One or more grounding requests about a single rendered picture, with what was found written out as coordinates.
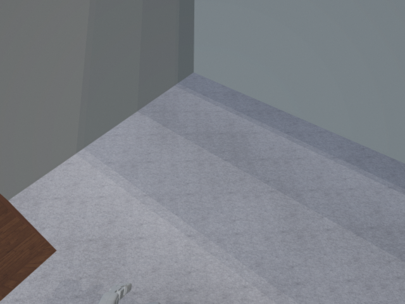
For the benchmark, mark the left robot hand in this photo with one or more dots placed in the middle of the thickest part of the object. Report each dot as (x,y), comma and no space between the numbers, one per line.
(115,293)

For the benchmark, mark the cabinet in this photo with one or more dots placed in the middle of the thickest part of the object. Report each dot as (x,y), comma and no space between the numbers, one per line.
(22,248)

